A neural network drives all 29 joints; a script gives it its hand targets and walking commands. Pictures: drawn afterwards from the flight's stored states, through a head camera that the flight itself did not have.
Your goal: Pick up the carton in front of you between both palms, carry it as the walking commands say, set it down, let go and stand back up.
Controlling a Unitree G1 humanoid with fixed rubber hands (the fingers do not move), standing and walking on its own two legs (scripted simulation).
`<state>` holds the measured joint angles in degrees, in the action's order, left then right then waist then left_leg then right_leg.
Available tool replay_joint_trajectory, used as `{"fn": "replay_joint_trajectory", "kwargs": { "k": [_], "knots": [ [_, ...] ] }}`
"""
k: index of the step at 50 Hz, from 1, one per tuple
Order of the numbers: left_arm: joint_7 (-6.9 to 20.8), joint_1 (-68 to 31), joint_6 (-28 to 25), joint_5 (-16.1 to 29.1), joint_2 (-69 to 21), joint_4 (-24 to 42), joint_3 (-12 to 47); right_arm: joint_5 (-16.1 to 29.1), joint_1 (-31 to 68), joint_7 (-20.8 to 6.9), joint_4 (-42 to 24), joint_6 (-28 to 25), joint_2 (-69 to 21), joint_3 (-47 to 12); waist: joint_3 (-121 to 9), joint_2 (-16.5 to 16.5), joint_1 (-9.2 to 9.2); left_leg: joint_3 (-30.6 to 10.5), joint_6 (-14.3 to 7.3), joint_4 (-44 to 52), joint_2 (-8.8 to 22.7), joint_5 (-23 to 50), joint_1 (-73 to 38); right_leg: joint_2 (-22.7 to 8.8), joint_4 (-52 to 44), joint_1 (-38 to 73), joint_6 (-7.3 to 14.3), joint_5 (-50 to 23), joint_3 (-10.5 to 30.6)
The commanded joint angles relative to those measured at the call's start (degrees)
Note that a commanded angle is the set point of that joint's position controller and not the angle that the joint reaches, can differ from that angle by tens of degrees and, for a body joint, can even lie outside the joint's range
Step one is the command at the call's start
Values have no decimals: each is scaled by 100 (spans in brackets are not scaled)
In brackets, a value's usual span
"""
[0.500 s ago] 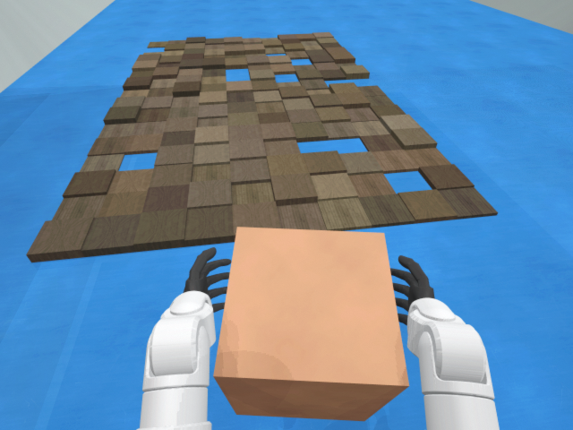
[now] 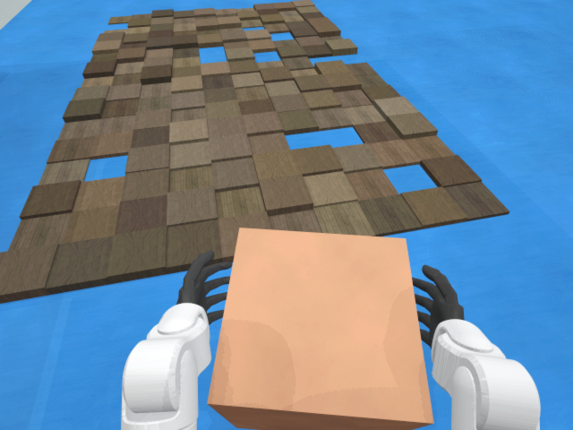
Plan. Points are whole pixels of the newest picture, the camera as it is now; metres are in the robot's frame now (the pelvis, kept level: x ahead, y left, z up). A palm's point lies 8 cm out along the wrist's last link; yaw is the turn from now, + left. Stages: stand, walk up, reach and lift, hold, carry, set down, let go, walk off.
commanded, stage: carry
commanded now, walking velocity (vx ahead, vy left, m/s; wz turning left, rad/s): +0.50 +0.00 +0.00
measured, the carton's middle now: (312, 342) +0.26 -0.01 +0.01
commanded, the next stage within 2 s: none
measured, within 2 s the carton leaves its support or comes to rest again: neither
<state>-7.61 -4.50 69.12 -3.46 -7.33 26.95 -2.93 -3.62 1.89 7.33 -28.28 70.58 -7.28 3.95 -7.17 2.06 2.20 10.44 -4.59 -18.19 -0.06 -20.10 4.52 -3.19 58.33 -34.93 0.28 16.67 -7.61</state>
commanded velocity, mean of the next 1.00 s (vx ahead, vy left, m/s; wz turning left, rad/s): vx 0.50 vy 0.00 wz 0.00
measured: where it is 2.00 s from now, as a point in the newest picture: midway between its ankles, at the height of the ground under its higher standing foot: (281, 204)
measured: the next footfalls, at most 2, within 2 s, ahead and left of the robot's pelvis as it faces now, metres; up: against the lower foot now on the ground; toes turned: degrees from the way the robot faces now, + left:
right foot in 0.22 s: +0.36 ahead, -0.09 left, +0.00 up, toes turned -7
left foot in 0.62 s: +0.60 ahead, +0.14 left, +0.00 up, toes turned +15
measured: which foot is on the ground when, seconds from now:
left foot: down 0.00-0.24, up 0.26-0.60, down 0.62-1.00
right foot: up 0.00-0.20, down 0.22-0.62, up 0.64-1.00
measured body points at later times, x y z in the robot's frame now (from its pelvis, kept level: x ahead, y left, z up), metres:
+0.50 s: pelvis +0.35 +0.00 +0.00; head +0.34 +0.01 +0.45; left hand +0.59 +0.18 +0.09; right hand +0.61 -0.12 +0.08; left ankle +0.42 +0.13 -0.71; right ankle +0.32 -0.09 -0.74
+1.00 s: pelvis +0.67 +0.06 -0.01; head +0.70 +0.06 +0.44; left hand +1.02 +0.21 +0.13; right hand +1.02 -0.10 +0.12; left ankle +0.56 +0.13 -0.74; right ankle +0.81 -0.05 -0.71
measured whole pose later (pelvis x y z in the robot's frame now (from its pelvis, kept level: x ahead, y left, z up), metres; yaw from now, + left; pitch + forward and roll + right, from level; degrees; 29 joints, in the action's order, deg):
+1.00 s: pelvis +0.67 +0.06 -0.01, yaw +2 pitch +5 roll +0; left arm -9.6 -28.3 68.9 -3.7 -4.9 15.1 -12.0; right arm 0.4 29.9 10.1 -10.7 69.9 -2.9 9.3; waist -2.2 -0.2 3.7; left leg 12.9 -1.4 -22.0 1.3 -21.6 4.9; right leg -4.0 39.8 -37.1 4.0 7.5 -6.7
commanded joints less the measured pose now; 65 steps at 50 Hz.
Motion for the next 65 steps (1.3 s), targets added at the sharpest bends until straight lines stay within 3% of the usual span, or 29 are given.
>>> {"fn": "replay_joint_trajectory", "kwargs": {
  "k": [1, 5, 7, 9, 11, 12, 13, 14, 16, 21, 25, 31, 32, 33, 34, 35, 37, 39, 47, 51, 52, 53, 54, 55, 56, 59, 62, 63, 65],
  "knots": [
    [807, -1661, -5, 1493, -4973, 184, 3626, 2120, 2398, -1143, -577, -117, -4428, -3991, -670, 254, -147, -1199, -249, 413, 1564, 4297, -1870, -93, -976, -1244, 43, -546, -81],
    [826, -1682, 70, 1438, -5035, 196, 3743, 2140, 2552, -1301, -739, -101, -4350, -3919, 205, 835, -189, -346, -92, 1102, 1088, 4399, -409, 130, -2384, 334, 170, -1699, -694],
    [868, -1609, 73, 1499, -4997, 101, 3694, 2055, 2696, -1250, -835, -68, -4079, -3820, -13, 537, -173, -190, -19, 473, 1225, 6373, -908, 490, -2470, 906, 263, -1607, -1131],
    [900, -1677, 59, 1719, -4950, 264, 3980, 1958, 2191, -1236, -587, -112, -4173, -3776, -556, 1261, -317, 232, 244, -1012, 972, 6954, -819, 860, -2933, 2247, 277, -1691, -1212],
    [986, -1629, 36, 1725, -4924, 437, 3863, 1790, 2413, -1188, -669, -116, -4141, -3812, -1276, 505, -632, 114, 319, -3592, 708, 4891, 610, 267, -2858, 4618, 231, -677, -390],
    [1029, -1810, 31, 1720, -4777, 115, 3800, 1764, 2458, -1189, -783, -90, -4098, -3636, -1388, -1611, -455, -45, 512, -5319, -116, 1362, 2319, -1912, -3737, 4934, 1334, -248, 3136],
    [1029, -1801, 40, 1913, -4940, 151, 3937, 1834, 2265, -1201, -329, -90, -4453, -3795, -1548, -1432, -380, -1104, 410, -5919, -91, -208, 2529, -1934, -4460, 4666, 1376, -415, 3805],
    [1063, -1923, -26, 2093, -5111, 314, 4055, 1777, 2218, -1211, -523, -204, -4514, -3808, -1186, -1541, -405, -1169, 259, -5922, 122, -468, 2776, -1836, -4450, 4320, 1301, -988, 3184],
    [1157, -2032, -133, 2048, -5378, 274, 4129, 1675, 2281, -1215, -532, -320, -4769, -3693, -1396, -256, -332, -1183, 178, -5088, 547, -131, 2553, -1677, -4371, 3661, 1005, -794, 2308],
    [1226, -1905, -178, 2020, -5272, 276, 4133, 1507, 1980, -1145, -281, -420, -4912, -3730, -932, -913, -364, -304, 361, -2517, 494, -162, 2143, -1368, -4870, 2695, 830, -35, 695],
    [1140, -1592, -127, 1775, -4793, 467, 3837, 1772, 2336, -1078, -552, -329, -4794, -3926, -534, -1253, -368, 4, 574, -1279, 453, 1205, 2077, -1100, -4996, 2580, 683, 62, 328],
    [866, -2455, 218, 1769, -4007, 355, 3669, 1928, 2925, -936, -428, -11, -3730, -3579, -398, -494, -137, 473, 416, -929, 241, 904, 336, -675, -2893, 1978, 369, -615, -381],
    [801, -2897, 261, 1955, -3986, 405, 3727, 1866, 3050, -875, -195, 27, -3539, -3496, -862, 579, 73, -1009, 159, -206, 1066, -211, -491, -199, -1452, 1276, 103, -494, -582],
    [709, -3198, 341, 1816, -3723, 434, 3685, 1864, 3236, -831, 41, 32, -3426, -3348, -934, 2055, 129, -3198, -582, 558, 2096, -643, -1282, 374, 287, -168, -87, 664, -554],
    [684, -3300, 358, 1934, -3835, 269, 3663, 1931, 3421, -796, -261, 37, -3243, -3297, -1095, 1779, 29, -3897, -841, 616, 2495, -126, -1511, 223, 1111, -795, 76, 1280, 308],
    [686, -3488, 347, 1914, -3832, 153, 3526, 1943, 3685, -779, -156, 68, -3495, -3340, -1262, 843, 88, -3299, -741, 315, 2292, 709, -1671, -2, 1265, -870, 168, 1184, 491],
    [693, -3594, 257, 1897, -4088, -303, 3417, 2057, 4266, -742, -153, 24, -3847, -3532, -1482, 51, 13, -2390, -584, 85, 2154, 1998, -1426, -295, 1148, -882, 215, 494, 669],
    [674, -3881, 151, 1686, -4153, -508, 3330, 2055, 4652, -739, 203, -52, -3850, -3543, -1422, 509, 38, -1897, -439, 166, 1928, 1850, -1090, -256, 597, -680, 217, 123, 634],
    [268, -5189, -62, 1530, -3758, -1088, 2742, 2316, 6146, -497, 880, -280, -3626, -3184, -947, 388, 141, -754, -453, 146, 1378, 2264, -775, 52, -1722, -302, 251, -806, -27],
    [161, -6400, -45, 1704, -3490, -1281, 2504, 2252, 7138, -289, 1232, -270, -3471, -2766, -926, 817, 113, -255, -305, -802, 1111, 4659, -1436, 431, -2437, -19, 611, -1344, -609],
    [129, -6343, -9, 1727, -3305, -1398, 2323, 2292, 7204, -206, 1451, -192, -3330, -2658, -1274, 794, -278, -270, -49, -1471, 1149, 5140, -1090, 474, -2750, 1095, 678, -1512, -219],
    [116, -6484, 51, 1645, -3148, -1618, 2128, 2172, 7228, -176, 1722, -140, -3364, -2461, -1649, 713, -474, 151, 118, -2437, 1008, 4909, -701, 760, -2867, 2193, 670, -1489, -757],
    [113, -6298, 114, 1657, -3249, -2121, 1915, 2049, 7506, -82, 1655, -87, -3028, -2328, -2219, -234, -897, 76, 262, -3594, 717, 3281, 160, 113, -2966, 3546, 531, -1207, 151],
    [97, -6675, 137, 1685, -2984, -1713, 1911, 1988, 7418, -58, 1916, 2, -3307, -2246, -2597, -1544, -498, -126, 345, -4662, 109, 34, 1608, -1352, -2960, 4661, 827, -1601, 2461],
    [65, -6943, 217, 1833, -3106, -2111, 1880, 1916, 7528, 6, 1841, 68, -3200, -2066, -2780, -2008, -743, -572, 294, -5976, -521, -976, 3245, -1666, -3650, 5537, 1740, -1576, 4220],
    [238, -7727, 203, 2289, -3955, -1863, 1948, 1966, 8429, 70, 1662, 53, -3755, -2017, -2436, -1000, -680, -1025, 196, -6257, 92, -403, 4059, -1306, -3105, 5137, 1412, -3285, 2650],
    [464, -7895, 204, 2476, -4628, -1871, 2049, 1420, 8015, 85, 1929, -22, -3862, -1834, -2688, -622, -639, -1064, 159, -5662, 163, 21, 3871, -1197, -3244, 4884, 1012, -2815, 2387],
    [525, -8256, 128, 2353, -4468, -1513, 2084, 1280, 7617, 57, 2378, -25, -4298, -1891, -2406, -959, -476, -1040, 208, -5482, 263, 234, 4038, -1152, -3225, 4743, 614, -3269, 2120],
    [620, -7812, 171, 2356, -5036, -1639, 2217, 1404, 8176, -20, 1690, -82, -4462, -2140, -2420, -730, -570, -792, 299, -5604, 235, 193, 4399, -1159, -3260, 4931, 1003, -3642, 1700]
  ]
}}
